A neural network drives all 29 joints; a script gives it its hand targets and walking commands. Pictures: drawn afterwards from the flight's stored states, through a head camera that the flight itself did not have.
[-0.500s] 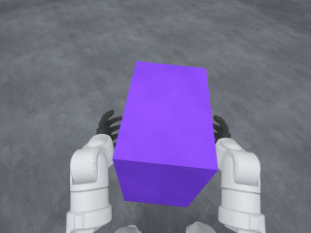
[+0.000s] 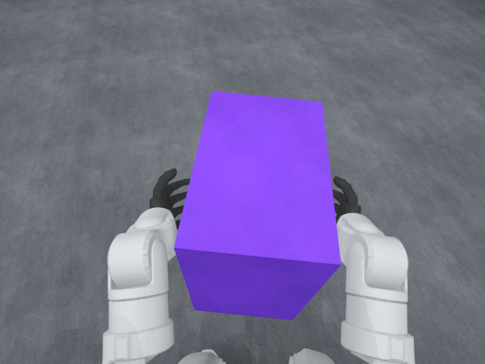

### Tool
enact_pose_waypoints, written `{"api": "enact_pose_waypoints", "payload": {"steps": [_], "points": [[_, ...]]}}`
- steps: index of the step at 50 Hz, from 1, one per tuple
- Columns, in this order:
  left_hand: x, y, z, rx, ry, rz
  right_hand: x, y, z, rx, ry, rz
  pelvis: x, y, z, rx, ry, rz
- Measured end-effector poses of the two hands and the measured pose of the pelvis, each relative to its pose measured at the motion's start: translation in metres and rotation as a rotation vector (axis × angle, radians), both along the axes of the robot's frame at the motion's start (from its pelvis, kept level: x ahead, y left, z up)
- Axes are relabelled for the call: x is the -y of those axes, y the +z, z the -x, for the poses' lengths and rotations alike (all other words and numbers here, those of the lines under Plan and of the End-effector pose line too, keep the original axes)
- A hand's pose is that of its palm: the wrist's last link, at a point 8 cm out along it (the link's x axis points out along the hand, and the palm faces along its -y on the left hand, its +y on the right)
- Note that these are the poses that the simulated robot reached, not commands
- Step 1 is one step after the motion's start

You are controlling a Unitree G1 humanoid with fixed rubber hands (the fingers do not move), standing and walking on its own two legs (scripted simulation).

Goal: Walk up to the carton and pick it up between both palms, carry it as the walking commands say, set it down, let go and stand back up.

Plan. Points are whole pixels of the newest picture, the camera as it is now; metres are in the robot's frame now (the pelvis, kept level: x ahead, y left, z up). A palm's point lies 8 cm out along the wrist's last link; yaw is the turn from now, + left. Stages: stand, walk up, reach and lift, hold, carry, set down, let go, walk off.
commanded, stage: carry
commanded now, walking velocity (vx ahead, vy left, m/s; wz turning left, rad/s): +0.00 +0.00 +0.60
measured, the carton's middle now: (254, 212) +0.36 +0.00 +0.02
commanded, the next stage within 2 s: none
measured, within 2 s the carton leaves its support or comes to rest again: neither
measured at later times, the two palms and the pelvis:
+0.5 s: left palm (65, 293) +0.19 +0.23 +0.10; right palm (280, 247) +0.26 -0.03 +0.09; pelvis -0.07 +0.02 +0.00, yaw +20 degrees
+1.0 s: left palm out of the picture +0.03 +0.31 +0.10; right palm (189, 313) +0.17 +0.08 +0.08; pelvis -0.14 +0.04 +0.01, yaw +37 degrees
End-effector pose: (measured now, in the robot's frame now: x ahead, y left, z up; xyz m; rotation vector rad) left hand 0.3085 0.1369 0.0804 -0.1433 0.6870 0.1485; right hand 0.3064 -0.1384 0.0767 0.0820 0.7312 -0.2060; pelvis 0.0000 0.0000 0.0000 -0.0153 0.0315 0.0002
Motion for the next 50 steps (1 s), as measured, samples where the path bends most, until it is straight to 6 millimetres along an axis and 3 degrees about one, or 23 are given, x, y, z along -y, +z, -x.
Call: {"api": "enact_pose_waypoints", "payload": {"steps": [8, 16, 21, 27, 35, 44, 50], "points": [[-0.044, 0.006, 0.037, 0.013, 0.137, -0.023, -0.046, -0.009, 0.007, 0.012, 0.108, -0.065, -0.010, 0.001, 0.031, -0.023, 0.081, -0.009], [-0.056, 0.009, 0.078, -0.003, 0.180, -0.073, -0.061, -0.017, 0.032, -0.004, 0.164, -0.094, -0.009, 0.004, 0.058, -0.018, 0.174, 0.006], [-0.070, 0.011, 0.100, 0.013, 0.215, -0.022, -0.075, 0.001, 0.044, 0.005, 0.216, -0.022, -0.009, 0.007, 0.064, -0.008, 0.289, -0.037], [-0.112, 0.014, 0.132, 0.075, 0.270, -0.034, -0.122, 0.014, 0.053, 0.071, 0.303, 0.014, -0.034, -0.002, 0.072, -0.013, 0.359, -0.059], [-0.160, 0.001, 0.202, -0.026, 0.434, -0.043, -0.186, -0.008, 0.082, -0.025, 0.475, 0.010, -0.045, -0.001, 0.101, 0.006, 0.413, -0.011], [-0.171, 0.013, 0.252, -0.007, 0.538, -0.111, -0.211, -0.018, 0.110, -0.007, 0.568, -0.083, -0.037, -0.004, 0.133, 0.011, 0.529, -0.006], [-0.177, 0.018, 0.283, 0.016, 0.566, -0.060, -0.220, 0.006, 0.132, 0.021, 0.615, -0.001, -0.040, 0.005, 0.144, 0.005, 0.647, -0.051]]}}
